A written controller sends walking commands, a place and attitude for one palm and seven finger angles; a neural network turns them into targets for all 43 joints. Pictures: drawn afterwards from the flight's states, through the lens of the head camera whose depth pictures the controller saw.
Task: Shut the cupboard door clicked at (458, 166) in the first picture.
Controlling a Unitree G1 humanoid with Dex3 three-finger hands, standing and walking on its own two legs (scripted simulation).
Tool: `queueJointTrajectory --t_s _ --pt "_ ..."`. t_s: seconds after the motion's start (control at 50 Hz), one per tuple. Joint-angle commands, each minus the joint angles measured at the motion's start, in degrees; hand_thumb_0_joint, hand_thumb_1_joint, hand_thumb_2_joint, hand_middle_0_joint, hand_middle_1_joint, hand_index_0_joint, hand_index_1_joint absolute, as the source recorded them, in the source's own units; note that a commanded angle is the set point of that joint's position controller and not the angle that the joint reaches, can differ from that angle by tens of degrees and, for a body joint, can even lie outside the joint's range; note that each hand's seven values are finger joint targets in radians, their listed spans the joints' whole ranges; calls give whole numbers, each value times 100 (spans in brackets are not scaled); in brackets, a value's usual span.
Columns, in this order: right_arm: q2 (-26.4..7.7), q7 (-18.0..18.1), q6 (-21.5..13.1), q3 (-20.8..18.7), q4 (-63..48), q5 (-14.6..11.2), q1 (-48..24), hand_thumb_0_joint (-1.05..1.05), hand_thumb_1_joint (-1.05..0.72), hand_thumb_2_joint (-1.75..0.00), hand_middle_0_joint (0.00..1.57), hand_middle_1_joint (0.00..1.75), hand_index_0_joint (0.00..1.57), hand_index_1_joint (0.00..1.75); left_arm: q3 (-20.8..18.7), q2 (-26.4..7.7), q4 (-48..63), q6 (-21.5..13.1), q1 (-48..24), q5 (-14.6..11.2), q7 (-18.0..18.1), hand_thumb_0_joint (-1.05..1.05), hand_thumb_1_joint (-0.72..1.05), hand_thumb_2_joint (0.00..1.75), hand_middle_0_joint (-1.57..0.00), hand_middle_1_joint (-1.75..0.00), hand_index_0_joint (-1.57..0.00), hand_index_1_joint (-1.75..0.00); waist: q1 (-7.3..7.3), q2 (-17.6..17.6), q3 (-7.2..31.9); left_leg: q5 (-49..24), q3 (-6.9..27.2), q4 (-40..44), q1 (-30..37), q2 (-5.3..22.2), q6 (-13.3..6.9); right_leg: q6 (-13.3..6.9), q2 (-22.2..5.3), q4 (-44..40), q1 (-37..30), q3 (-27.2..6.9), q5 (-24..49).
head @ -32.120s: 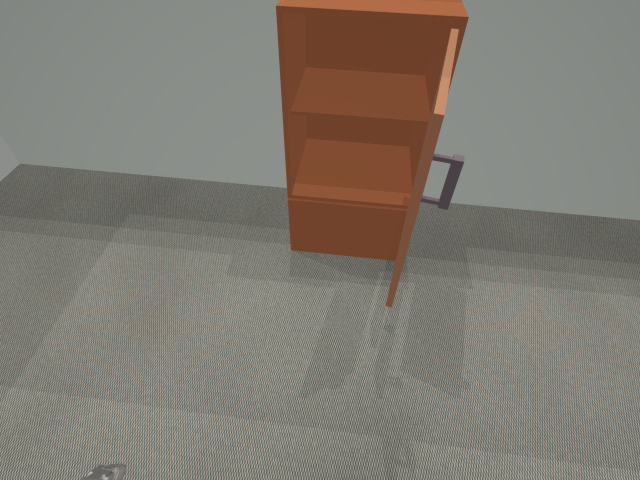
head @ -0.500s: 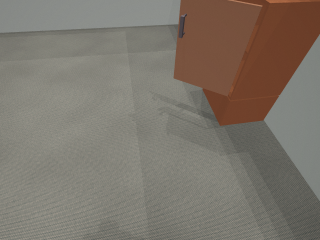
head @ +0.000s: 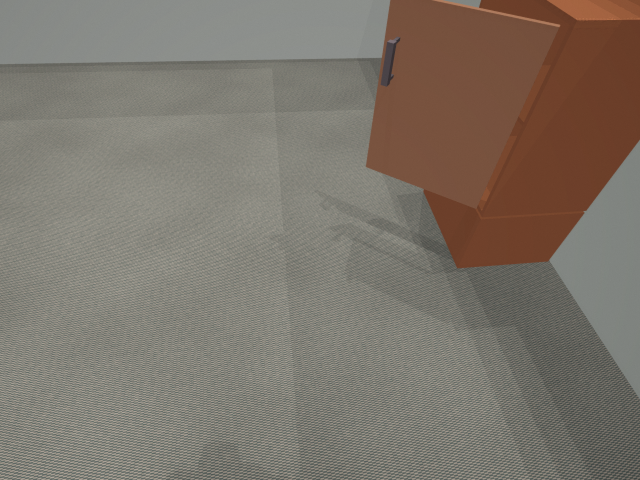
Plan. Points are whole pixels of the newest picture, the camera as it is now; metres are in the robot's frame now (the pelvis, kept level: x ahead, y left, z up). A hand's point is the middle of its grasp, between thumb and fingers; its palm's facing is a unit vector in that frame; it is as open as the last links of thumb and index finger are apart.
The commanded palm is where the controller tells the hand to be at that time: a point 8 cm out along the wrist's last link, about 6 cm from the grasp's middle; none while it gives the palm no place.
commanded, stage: walk to a spot facing it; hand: left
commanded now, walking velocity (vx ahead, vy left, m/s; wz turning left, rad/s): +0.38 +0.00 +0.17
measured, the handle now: (391, 61) +1.22 -0.16 -0.02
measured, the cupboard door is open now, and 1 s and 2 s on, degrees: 52 52 52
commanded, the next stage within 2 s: turn to face it in 0.80 s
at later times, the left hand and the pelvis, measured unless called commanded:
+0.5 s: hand (232, 359) +0.34 +0.16 -0.16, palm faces +0.01 -0.99 -0.17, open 7.4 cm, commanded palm none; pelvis +0.19 -0.01 -0.01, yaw +2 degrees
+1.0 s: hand (225, 365) +0.34 +0.18 -0.18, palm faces +0.26 -0.95 -0.19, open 7.3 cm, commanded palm none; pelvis +0.43 +0.02 -0.01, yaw +10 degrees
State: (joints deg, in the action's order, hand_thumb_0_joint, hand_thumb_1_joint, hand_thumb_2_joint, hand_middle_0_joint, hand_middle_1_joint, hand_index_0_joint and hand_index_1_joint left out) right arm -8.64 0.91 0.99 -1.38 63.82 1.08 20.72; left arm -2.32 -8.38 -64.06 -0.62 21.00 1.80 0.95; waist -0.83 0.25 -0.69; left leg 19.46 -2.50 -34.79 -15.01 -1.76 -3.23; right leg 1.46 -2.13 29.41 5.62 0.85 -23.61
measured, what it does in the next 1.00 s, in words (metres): walks ahead: right foot, then left foot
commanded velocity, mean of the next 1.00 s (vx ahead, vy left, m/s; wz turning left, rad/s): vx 0.30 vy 0.00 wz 0.09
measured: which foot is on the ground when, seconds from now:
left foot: down 0.00-0.52, up 0.54-0.96, down 0.98-1.00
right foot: down 0.00-0.10, up 0.12-0.52, down 0.54-0.96, up 0.98-1.00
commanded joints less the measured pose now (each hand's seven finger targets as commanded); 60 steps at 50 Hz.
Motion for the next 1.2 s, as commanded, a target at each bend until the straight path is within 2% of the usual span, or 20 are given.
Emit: queueJointTrajectory --t_s 0.0,0.04,0.06,0.08,0.1,0.14,0.38,0.44,0.48,0.52,0.54,0.58,0.68,0.84,0.9,0.92,0.94,0.96,1.02,1.18 --pt "-337 -22 -267 -98 -592 31 -359 0 -90 -90 20 30 20 30 -217 -836 73 -117 597 11 71 0 90 90 -20 -30 -20 -30 117 952 -1187 440 -211 -278 -1335 325 81 -1081 -1508 -1232 -19 -1439 226" --pt "-497 -11 -366 -130 -160 37 870 0 -90 -90 20 30 20 30 -213 -752 228 -108 105 -33 37 0 90 90 -20 -30 -20 -30 -476 -119 -615 -506 75 988 1074 321 -115 -618 -666 626 1126 -107 1537" --pt "-1047 67 -430 -269 199 114 1941 0 -90 -90 20 30 20 30 -158 -457 436 -116 -133 -81 1 0 90 90 -20 -30 -20 -30 -815 -2074 -257 -1806 2161 1470 2455 1458 -556 -188 184 2787 2631 661 879" --pt "-1013 197 -374 -188 393 120 2489 0 -90 -90 20 30 20 30 -119 -609 731 -158 -819 -72 28 0 90 90 -20 -30 -20 -30 -963 -2017 -570 -3362 3234 1929 2736 2056 -585 -200 294 3805 3653 238 -586" --pt "-869 237 -339 -129 340 87 2238 0 -90 -90 20 30 20 30 -161 -592 724 -153 -935 -73 38 0 90 90 -20 -30 -20 -30 -723 -822 -820 -3782 2817 1683 2367 2293 -775 -299 -99 4160 3786 -119 -268" --pt "-705 219 -448 -90 55 60 1464 0 -90 -90 20 30 20 30 -139 -422 658 -142 -812 -49 -46 0 90 90 -20 -30 -20 -30 -336 -163 -775 -3171 1954 1868 1810 1967 -850 -220 -354 4099 3476 -144 255" --pt "-572 225 -550 -89 123 -4 1148 0 -90 -90 20 30 20 30 -159 -349 1335 -95 -1991 -123 -220 0 90 90 -20 -30 -20 -30 -94 -606 -1063 -3309 631 2498 1219 1433 -652 -290 -171 1252 2570 303 1847" --pt "-832 212 -511 -177 155 1 977 0 -90 -90 20 30 20 30 -233 -479 1174 -110 -1191 -99 -176 0 90 90 -20 -30 -20 -30 292 -543 -648 -4811 441 1499 1456 1510 -642 -490 171 1096 1502 475 1384" --pt "-871 170 -486 -226 90 -41 782 0 -90 -90 20 30 20 30 -328 -748 752 -201 351 -34 -106 0 90 90 -20 -30 -20 -30 938 -165 100 -4775 292 -543 843 1149 -360 -671 251 427 -479 402 1414" --pt "-276 102 -526 -169 -168 -173 1079 0 -90 -90 20 30 20 30 -497 -1592 464 -233 1186 -30 -12 0 90 90 -20 -30 -20 -30 821 1507 949 1201 80 -4463 -1440 -236 -59 -1735 -2435 -1195 -1859 -3644 765" --pt "-360 58 -479 -206 -271 -117 613 0 -90 -90 20 30 20 30 -473 -1479 615 -233 671 -68 -6 0 90 90 -20 -30 -20 -30 751 1146 567 974 572 -5025 -1845 121 -126 -1710 -2396 -1701 -1138 -3906 -350" --pt "-274 0 -406 -208 -448 3 10 0 -90 -90 20 30 20 30 -265 -823 806 -232 -363 -33 69 0 90 90 -20 -30 -20 -30 264 45 -458 169 695 -4618 -1825 719 -101 -1351 -2018 -1769 718 -2384 -436" --pt "14 -115 -148 -167 -539 56 164 0 -90 -90 20 30 20 30 -195 -493 698 -419 -385 4 23 0 90 90 -20 -30 -20 -30 -187 367 -286 -355 264 -2839 -1427 923 188 -1064 -1400 -1945 1261 -488 1037" --pt "-229 -276 -258 -126 -1193 -6 -1259 0 -90 -90 20 30 20 30 -192 -900 475 -441 -1 -26 2 0 90 90 -20 -30 -20 -30 90 491 -438 -756 -142 -584 -1334 667 172 -895 -1525 -1416 1 199 3068" --pt "-473 -198 -347 -140 -928 39 -506 0 -90 -90 20 30 20 30 -174 -920 428 -396 49 -76 39 0 90 90 -20 -30 -20 -30 -271 318 -6 -1358 -393 483 216 281 95 -605 -1199 44 8 606 4403" --pt "-842 -136 -389 -202 -723 77 195 0 -90 -90 20 30 20 30 -126 -794 448 -356 226 -102 53 0 90 90 -20 -30 -20 -30 -484 -249 556 -2705 136 606 1680 752 -115 -337 -824 1134 790 744 3493" --pt "-1414 -56 -391 -319 -605 106 706 0 -90 -90 20 30 20 30 -63 -508 492 -319 654 -157 53 0 90 90 -20 -30 -20 -30 -510 -1397 1217 -4472 1741 492 3042 2227 -811 -59 -99 2564 2139 935 582" --pt "-1614 -21 -314 -314 -582 62 916 0 -90 -90 20 30 20 30 14 -533 646 -327 339 -115 85 0 90 90 -20 -30 -20 -30 -603 -1180 1131 -5171 2081 860 2645 2835 -1198 -142 104 3762 2304 521 -1508" --pt "-1076 86 -327 -149 -900 40 -374 0 -90 -90 20 30 20 30 -77 -474 637 -122 -74 -97 68 0 90 90 -20 -30 -20 -30 -198 -1105 160 -3307 1211 1492 804 2577 -895 -65 -369 3923 2456 -170 -793" --pt "-1113 76 -29 -293 -1183 37 -1473 0 -90 -90 20 30 20 30 -240 -297 726 150 453 -12 -132 0 90 90 -20 -30 -20 -30 451 -557 -149 77 -202 904 -827 1893 -170 48 121 840 660 589 856"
